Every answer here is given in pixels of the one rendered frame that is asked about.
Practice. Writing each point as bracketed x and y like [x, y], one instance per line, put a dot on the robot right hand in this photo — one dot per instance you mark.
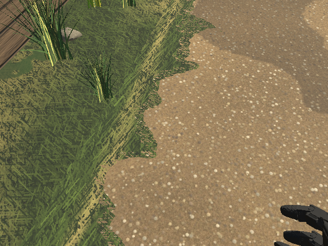
[313, 216]

